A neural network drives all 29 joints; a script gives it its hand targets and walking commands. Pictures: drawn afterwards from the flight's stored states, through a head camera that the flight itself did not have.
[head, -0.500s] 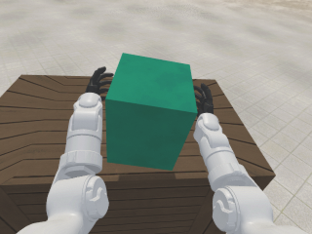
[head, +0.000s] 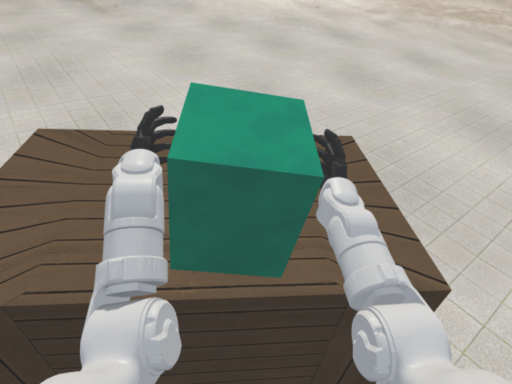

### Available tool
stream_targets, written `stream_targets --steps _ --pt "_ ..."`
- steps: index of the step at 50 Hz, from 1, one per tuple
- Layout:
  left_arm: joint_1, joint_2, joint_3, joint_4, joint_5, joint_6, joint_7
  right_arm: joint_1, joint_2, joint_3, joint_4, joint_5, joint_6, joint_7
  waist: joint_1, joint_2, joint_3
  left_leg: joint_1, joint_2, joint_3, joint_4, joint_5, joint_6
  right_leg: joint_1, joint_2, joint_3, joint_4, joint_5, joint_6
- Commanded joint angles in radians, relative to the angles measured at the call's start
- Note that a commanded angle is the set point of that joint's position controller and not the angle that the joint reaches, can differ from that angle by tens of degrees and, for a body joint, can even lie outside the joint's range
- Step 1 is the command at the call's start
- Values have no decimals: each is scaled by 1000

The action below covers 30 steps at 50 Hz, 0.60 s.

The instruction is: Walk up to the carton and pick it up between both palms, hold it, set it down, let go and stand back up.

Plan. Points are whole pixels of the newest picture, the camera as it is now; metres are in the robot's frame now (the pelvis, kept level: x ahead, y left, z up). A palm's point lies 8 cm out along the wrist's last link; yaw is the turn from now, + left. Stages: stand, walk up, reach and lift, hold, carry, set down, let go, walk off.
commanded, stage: reach and lift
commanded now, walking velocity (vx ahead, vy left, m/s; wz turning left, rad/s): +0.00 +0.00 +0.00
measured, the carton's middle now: (237, 183) +0.42 +0.02 +0.13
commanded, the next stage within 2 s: hold in 0.92 s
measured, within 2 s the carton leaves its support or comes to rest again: neither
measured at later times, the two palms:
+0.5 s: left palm (145, 152) +0.38 +0.15 +0.22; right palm (335, 170) +0.38 -0.13 +0.20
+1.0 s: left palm (144, 141) +0.37 +0.15 +0.25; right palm (340, 158) +0.38 -0.14 +0.22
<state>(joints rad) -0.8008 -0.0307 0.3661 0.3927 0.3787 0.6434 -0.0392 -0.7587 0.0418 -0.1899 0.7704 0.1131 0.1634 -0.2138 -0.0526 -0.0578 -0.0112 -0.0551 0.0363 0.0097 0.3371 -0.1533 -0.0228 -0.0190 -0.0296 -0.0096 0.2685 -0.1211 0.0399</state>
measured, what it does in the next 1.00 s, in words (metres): stands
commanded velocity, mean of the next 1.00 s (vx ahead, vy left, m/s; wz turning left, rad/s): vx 0.00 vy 0.00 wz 0.00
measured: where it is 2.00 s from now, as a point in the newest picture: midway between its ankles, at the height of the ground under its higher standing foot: outside the picture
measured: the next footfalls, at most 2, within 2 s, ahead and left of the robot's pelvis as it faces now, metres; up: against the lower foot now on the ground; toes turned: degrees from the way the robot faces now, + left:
none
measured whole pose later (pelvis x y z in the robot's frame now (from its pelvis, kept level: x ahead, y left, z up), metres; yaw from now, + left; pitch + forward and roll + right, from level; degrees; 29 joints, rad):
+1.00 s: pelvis +0.00 +0.00 +0.00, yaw +0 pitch -7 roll -1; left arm -0.80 -0.03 0.33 0.21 0.38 0.77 -0.03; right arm -0.80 -0.01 -0.13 0.63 0.22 0.29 -0.23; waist -0.08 -0.06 -0.01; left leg -0.06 0.04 0.01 0.34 -0.15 -0.02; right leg -0.02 -0.03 -0.01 0.27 -0.12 0.04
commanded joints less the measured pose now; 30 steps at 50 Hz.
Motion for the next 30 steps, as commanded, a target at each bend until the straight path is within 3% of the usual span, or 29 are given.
stream_targets --steps 1,5,9,11,20,24,30 --pt "-471 -579 -391 -77 -106 -12 -105 -786 402 391 -307 71 -8 140 -20 88 -266 152 -65 42 -41 197 -27 105 125 -123 -44 4 -9" --pt "-485 -588 -425 -105 -127 -7 -104 -786 399 400 -320 86 3 135 -35 95 -294 173 -63 34 -30 229 -40 101 125 -122 -48 16 -10" --pt "-460 -552 -369 -43 -81 19 -111 -748 378 366 -242 70 32 137 -33 82 -196 112 -64 39 -69 102 -20 92 118 -122 -57 -58 -9" --pt "-486 -544 -362 -50 -87 21 -118 -776 386 364 -265 73 33 138 -29 78 -218 102 -67 46 -70 89 -10 105 113 -114 -53 -53 -5" --pt "-567 -582 -432 -104 -135 12 -101 -839 410 382 -302 96 35 139 -40 108 -284 136 -58 34 -41 168 -36 82 121 -115 -42 -29 -11" --pt "-565 -572 -421 -104 -132 19 -101 -842 426 394 -303 106 46 136 -31 83 -281 123 -63 35 -46 141 -20 90 117 -110 -45 -28 -8" --pt "-584 -572 -448 -140 -149 24 -97 -832 424 407 -311 127 66 128 -47 99 -308 129 -64 33 -40 155 -26 92 117 -101 -45 -14 -9"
